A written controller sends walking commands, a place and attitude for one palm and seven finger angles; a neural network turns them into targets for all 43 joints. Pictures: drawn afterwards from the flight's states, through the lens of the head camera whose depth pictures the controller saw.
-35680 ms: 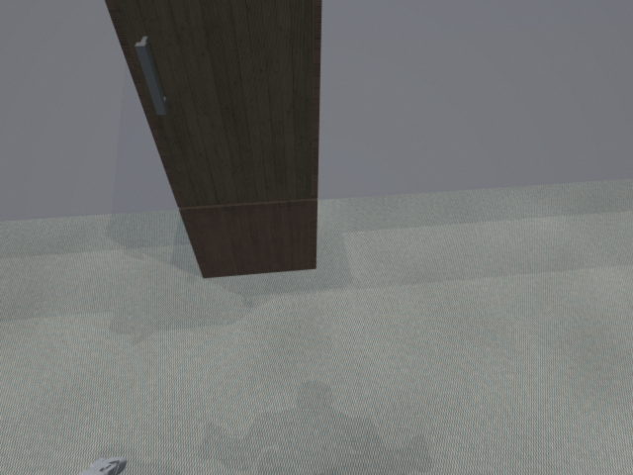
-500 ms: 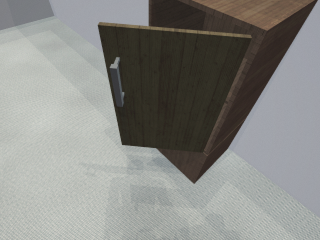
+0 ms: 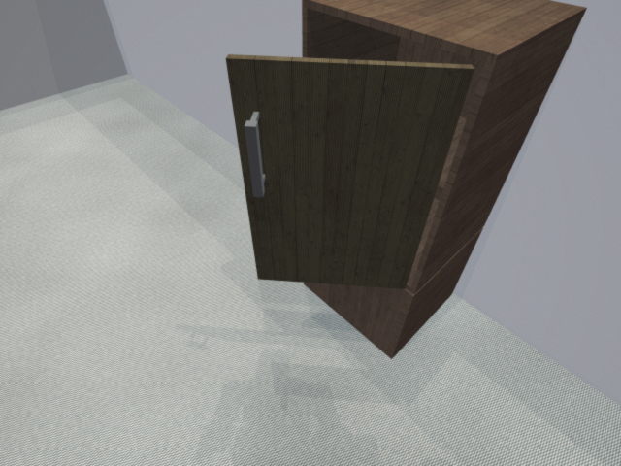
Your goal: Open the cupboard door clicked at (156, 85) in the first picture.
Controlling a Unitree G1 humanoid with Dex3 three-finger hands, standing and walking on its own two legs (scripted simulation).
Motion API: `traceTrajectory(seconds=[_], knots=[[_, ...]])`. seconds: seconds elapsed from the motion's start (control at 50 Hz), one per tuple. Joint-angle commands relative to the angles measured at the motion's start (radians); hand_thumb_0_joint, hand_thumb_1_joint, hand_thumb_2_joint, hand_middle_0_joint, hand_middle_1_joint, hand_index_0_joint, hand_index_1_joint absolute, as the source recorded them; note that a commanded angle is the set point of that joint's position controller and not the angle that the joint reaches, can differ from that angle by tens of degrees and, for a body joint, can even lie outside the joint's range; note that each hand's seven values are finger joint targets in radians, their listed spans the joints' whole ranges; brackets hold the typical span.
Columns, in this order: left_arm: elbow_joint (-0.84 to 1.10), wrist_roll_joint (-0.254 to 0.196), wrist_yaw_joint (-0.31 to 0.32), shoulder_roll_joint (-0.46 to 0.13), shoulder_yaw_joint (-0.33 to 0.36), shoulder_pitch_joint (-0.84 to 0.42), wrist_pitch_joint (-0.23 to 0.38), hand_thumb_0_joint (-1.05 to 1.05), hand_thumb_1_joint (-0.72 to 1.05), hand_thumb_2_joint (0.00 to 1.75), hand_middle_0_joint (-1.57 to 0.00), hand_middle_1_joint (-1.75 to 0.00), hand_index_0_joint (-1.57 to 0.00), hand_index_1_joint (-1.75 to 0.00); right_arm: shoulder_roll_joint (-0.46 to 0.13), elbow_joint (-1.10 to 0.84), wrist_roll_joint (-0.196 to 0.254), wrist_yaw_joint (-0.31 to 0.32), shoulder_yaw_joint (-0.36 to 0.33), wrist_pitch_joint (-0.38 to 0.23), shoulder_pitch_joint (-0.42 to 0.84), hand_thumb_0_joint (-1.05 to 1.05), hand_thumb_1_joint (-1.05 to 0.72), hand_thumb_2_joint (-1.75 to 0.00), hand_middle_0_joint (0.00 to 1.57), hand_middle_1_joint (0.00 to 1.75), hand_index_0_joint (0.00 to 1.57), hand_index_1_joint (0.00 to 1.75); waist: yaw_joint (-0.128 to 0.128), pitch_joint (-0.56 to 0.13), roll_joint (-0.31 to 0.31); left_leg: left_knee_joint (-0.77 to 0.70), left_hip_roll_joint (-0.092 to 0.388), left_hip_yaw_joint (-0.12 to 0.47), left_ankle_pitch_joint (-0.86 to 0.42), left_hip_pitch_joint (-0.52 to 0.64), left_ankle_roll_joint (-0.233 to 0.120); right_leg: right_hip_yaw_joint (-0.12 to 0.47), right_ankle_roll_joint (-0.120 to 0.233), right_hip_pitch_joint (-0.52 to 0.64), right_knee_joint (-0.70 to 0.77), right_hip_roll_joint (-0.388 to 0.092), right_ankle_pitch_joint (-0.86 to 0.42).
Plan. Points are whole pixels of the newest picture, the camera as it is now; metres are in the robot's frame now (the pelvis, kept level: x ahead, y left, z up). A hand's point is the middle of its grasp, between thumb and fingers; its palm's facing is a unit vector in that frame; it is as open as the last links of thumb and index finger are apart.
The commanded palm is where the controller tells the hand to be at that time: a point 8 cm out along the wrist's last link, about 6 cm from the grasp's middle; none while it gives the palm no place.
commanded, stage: come to a stop and stand still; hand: left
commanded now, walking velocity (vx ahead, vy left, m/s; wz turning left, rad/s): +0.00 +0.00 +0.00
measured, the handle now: (257, 155) +0.63 +0.14 +0.07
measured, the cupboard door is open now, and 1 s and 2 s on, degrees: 41 41 41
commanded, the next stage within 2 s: look again from close up in 0.32 s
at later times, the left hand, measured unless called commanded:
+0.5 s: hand out of the picture -0.06 +0.15 -0.18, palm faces +0.06 -0.99 -0.14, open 7.4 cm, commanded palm none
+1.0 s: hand out of the picture -0.03 +0.14 -0.17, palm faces +0.07 -0.99 -0.16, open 7.4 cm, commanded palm none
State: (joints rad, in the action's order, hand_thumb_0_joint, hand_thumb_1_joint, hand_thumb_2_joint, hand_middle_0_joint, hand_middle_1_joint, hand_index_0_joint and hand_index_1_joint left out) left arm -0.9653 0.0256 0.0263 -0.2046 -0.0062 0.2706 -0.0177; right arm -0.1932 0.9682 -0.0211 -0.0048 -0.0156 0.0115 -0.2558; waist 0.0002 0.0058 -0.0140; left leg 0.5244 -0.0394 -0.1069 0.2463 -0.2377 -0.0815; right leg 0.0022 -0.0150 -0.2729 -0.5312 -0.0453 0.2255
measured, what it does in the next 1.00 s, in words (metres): stands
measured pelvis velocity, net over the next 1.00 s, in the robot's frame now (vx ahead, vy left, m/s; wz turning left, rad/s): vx -0.01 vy -0.02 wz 0.04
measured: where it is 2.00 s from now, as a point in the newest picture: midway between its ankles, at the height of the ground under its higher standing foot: outside the picture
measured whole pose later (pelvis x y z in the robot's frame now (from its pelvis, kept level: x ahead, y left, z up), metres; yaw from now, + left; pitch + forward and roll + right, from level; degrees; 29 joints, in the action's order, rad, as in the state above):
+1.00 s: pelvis -0.01 -0.02 +0.00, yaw +2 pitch -1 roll +0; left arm -1.07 0.02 0.03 -0.13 -0.01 0.35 0.01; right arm -0.15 1.09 -0.01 0.01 -0.01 -0.01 -0.31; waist 0.00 0.01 0.01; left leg 0.46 -0.04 -0.07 0.19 -0.26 -0.06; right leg 0.02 -0.01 -0.28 -0.47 -0.01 0.17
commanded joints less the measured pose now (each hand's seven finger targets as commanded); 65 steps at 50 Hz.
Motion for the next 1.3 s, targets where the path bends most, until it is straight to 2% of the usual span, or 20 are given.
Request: traceTrajectory(seconds=[0.0, 0.06, 0.14, 0.18, 0.38, 0.48, 0.52, 0.56, 0.6, 0.64, 0.7, 0.82, 0.88, 1.04, 1.06, 1.12, 1.16, 1.2, 1.28], knots=[[0.037, 0.005, 0.003, -0.092, 0.026, 0.077, 0.014, 0.00, 0.90, 0.90, -0.20, -0.30, -0.20, -0.30, -0.136, -0.056, -0.003, 0.012, -0.034, -0.018, -0.002, 0.00, -0.90, -0.90, 0.20, 0.30, 0.20, 0.30, -0.007, 0.097, 0.039, -0.267, 0.150, 0.227, 0.361, -0.182, 0.015, 0.043, 0.044, 0.004, 0.086, -0.010, 0.179], [0.023, 0.002, 0.002, -0.083, 0.024, 0.094, 0.022, 0.00, 0.90, 0.90, -0.20, -0.30, -0.20, -0.30, -0.132, -0.037, -0.001, 0.014, -0.030, -0.023, -0.022, 0.00, -0.90, -0.90, 0.20, 0.30, 0.20, 0.30, -0.002, 0.082, 0.010, -0.261, 0.145, 0.227, 0.335, -0.148, 0.018, 0.071, 0.049, -0.020, 0.106, -0.016, 0.184], [-0.006, -0.001, 0.002, -0.073, 0.018, 0.113, 0.032, 0.00, 0.90, 0.90, -0.20, -0.30, -0.20, -0.30, -0.116, -0.004, 0.004, 0.016, -0.023, -0.026, -0.049, 0.00, -0.90, -0.90, 0.20, 0.30, 0.20, 0.30, 0.006, 0.075, 0.048, -0.225, 0.131, 0.206, 0.273, -0.100, 0.024, 0.113, 0.054, -0.056, 0.153, -0.034, 0.217], [-0.021, -0.002, 0.002, -0.070, 0.017, 0.119, 0.035, 0.00, 0.90, 0.90, -0.20, -0.30, -0.20, -0.30, -0.111, 0.014, 0.005, 0.017, -0.022, -0.028, -0.065, 0.00, -0.90, -0.90, 0.20, 0.30, 0.20, 0.30, 0.011, 0.068, 0.041, -0.217, 0.129, 0.201, 0.252, -0.079, 0.026, 0.125, 0.056, -0.071, 0.165, -0.038, 0.227], [-0.082, -0.001, 0.003, -0.031, 0.011, 0.171, 0.035, 0.00, 0.90, 0.90, -0.20, -0.30, -0.20, -0.30, -0.091, 0.068, 0.008, 0.023, -0.017, -0.034, -0.081, 0.00, -0.90, -0.90, 0.20, 0.30, 0.20, 0.30, -0.004, 0.084, 0.001, -0.265, 0.149, 0.230, 0.297, -0.136, 0.026, 0.096, 0.047, -0.019, 0.132, -0.022, 0.153], [-0.089, 0.002, 0.005, -0.019, 0.012, 0.175, 0.032, 0.00, 0.90, 0.90, -0.20, -0.30, -0.20, -0.30, -0.082, 0.076, 0.007, 0.023, -0.018, -0.030, -0.080, 0.00, -0.90, -0.90, 0.20, 0.30, 0.20, 0.30, -0.009, 0.111, -0.003, -0.281, 0.150, 0.243, 0.334, -0.174, 0.027, 0.086, 0.043, -0.012, 0.122, -0.016, 0.151], [-0.087, 0.003, 0.005, -0.013, 0.013, 0.174, 0.033, 0.00, 0.90, 0.90, -0.20, -0.30, -0.20, -0.30, -0.078, 0.077, 0.006, 0.024, -0.019, -0.030, -0.080, 0.00, -0.90, -0.90, 0.20, 0.30, 0.20, 0.30, -0.011, 0.118, 0.017, -0.281, 0.151, 0.247, 0.330, -0.185, 0.026, 0.087, 0.044, -0.010, 0.122, -0.015, 0.149], [-0.085, 0.002, 0.005, -0.010, 0.015, 0.174, 0.033, 0.00, 0.90, 0.90, -0.20, -0.30, -0.20, -0.30, -0.076, 0.076, 0.005, 0.024, -0.020, -0.030, -0.081, 0.00, -0.90, -0.90, 0.20, 0.30, 0.20, 0.30, -0.010, 0.109, 0.013, -0.278, 0.149, 0.245, 0.325, -0.176, 0.028, 0.089, 0.043, -0.013, 0.120, -0.014, 0.147], [-0.081, 0.002, 0.006, -0.011, 0.016, 0.174, 0.034, 0.00, 0.90, 0.90, -0.20, -0.30, -0.20, -0.30, -0.071, 0.076, 0.007, 0.024, -0.020, -0.031, -0.081, 0.00, -0.90, -0.90, 0.20, 0.30, 0.20, 0.30, -0.009, 0.093, 0.006, -0.272, 0.148, 0.244, 0.308, -0.159, 0.027, 0.091, 0.045, -0.010, 0.125, -0.019, 0.137], [-0.075, 0.002, 0.006, -0.011, 0.018, 0.167, 0.035, 0.00, 0.90, 0.90, -0.20, -0.30, -0.20, -0.30, -0.065, 0.075, 0.006, 0.023, -0.021, -0.029, -0.081, 0.00, -0.90, -0.90, 0.20, 0.30, 0.20, 0.30, -0.007, 0.109, 0.019, -0.260, 0.140, 0.235, 0.307, -0.167, 0.030, 0.104, 0.045, -0.026, 0.139, -0.022, 0.163], [-0.071, 0.000, 0.006, -0.013, 0.018, 0.157, 0.038, 0.00, 0.90, 0.90, -0.20, -0.30, -0.20, -0.30, -0.058, 0.078, 0.007, 0.023, -0.020, -0.029, -0.090, 0.00, -0.90, -0.90, 0.20, 0.30, 0.20, 0.30, 0.002, 0.094, 0.044, -0.239, 0.135, 0.225, 0.263, -0.123, 0.033, 0.116, 0.048, -0.054, 0.157, -0.027, 0.173], [-0.069, -0.001, 0.007, -0.014, 0.018, 0.148, 0.039, 0.00, 0.90, 0.90, -0.20, -0.30, -0.20, -0.30, -0.060, 0.081, 0.007, 0.024, -0.017, -0.035, -0.093, 0.00, -0.90, -0.90, 0.20, 0.30, 0.20, 0.30, 0.002, 0.094, 0.013, -0.260, 0.143, 0.233, 0.260, -0.129, 0.034, 0.109, 0.046, -0.034, 0.150, -0.025, 0.128], [-0.073, -0.001, 0.006, -0.014, 0.018, 0.153, 0.041, 0.00, 0.90, 0.90, -0.20, -0.30, -0.20, -0.30, -0.059, 0.083, 0.007, 0.025, -0.016, -0.036, -0.089, 0.00, -0.90, -0.90, 0.20, 0.30, 0.20, 0.30, -0.002, 0.087, 0.024, -0.251, 0.139, 0.222, 0.239, -0.121, 0.035, 0.113, 0.046, -0.023, 0.159, -0.029, 0.118], [-0.078, -0.009, 0.010, -0.020, 0.012, 0.140, 0.051, 0.00, 0.90, 0.90, -0.20, -0.30, -0.20, -0.30, -0.044, 0.101, 0.012, 0.028, -0.005, -0.044, -0.096, 0.00, -0.90, -0.90, 0.20, 0.30, 0.20, 0.30, 0.005, 0.055, 0.043, -0.212, 0.129, 0.185, 0.072, -0.041, 0.044, 0.127, 0.053, 0.002, 0.182, -0.047, 0.025], [-0.082, -0.009, 0.008, -0.014, 0.014, 0.143, 0.050, 0.00, 0.90, 0.90, -0.20, -0.30, -0.20, -0.30, -0.043, 0.105, 0.009, 0.029, -0.005, -0.045, -0.105, 0.00, -0.90, -0.90, 0.20, 0.30, 0.20, 0.30, 0.007, 0.038, 0.048, -0.207, 0.132, 0.180, 0.098, -0.023, 0.045, 0.128, 0.054, 0.004, 0.179, -0.041, 0.053], [-0.067, -0.003, -0.003, -0.023, 0.027, 0.142, 0.038, 0.00, 0.90, 0.90, -0.20, -0.30, -0.20, -0.30, -0.063, 0.100, 0.003, 0.028, -0.014, -0.039, -0.101, 0.00, -0.90, -0.90, 0.20, 0.30, 0.20, 0.30, 0.001, 0.073, 0.018, -0.211, 0.153, 0.188, 0.281, -0.051, 0.034, 0.131, 0.068, -0.043, 0.147, -0.018, 0.207], [-0.057, 0.000, -0.011, -0.018, 0.035, 0.149, 0.035, 0.00, 0.90, 0.90, -0.20, -0.30, -0.20, -0.30, -0.072, 0.089, 0.000, 0.027, -0.020, -0.038, -0.091, 0.00, -0.90, -0.90, 0.20, 0.30, 0.20, 0.30, -0.004, 0.104, -0.010, -0.228, 0.171, 0.205, 0.352, -0.078, 0.022, 0.126, 0.075, -0.068, 0.120, -0.002, 0.243], [-0.056, 0.002, -0.015, -0.009, 0.038, 0.164, 0.040, 0.00, 0.90, 0.90, -0.20, -0.30, -0.20, -0.30, -0.072, 0.081, 0.000, 0.026, -0.023, -0.041, -0.082, 0.00, -0.90, -0.90, 0.20, 0.30, 0.20, 0.30, -0.011, 0.127, 0.007, -0.230, 0.180, 0.216, 0.357, -0.096, 0.012, 0.125, 0.083, -0.065, 0.103, 0.007, 0.225], [-0.056, 0.001, -0.018, -0.008, 0.041, 0.178, 0.050, 0.00, 0.90, 0.90, -0.20, -0.30, -0.20, -0.30, -0.064, 0.077, 0.002, 0.024, -0.024, -0.054, -0.091, 0.00, -0.90, -0.90, 0.20, 0.30, 0.20, 0.30, -0.010, 0.122, 0.006, -0.214, 0.181, 0.206, 0.335, -0.084, 0.005, 0.130, 0.095, -0.056, 0.083, 0.001, 0.200]])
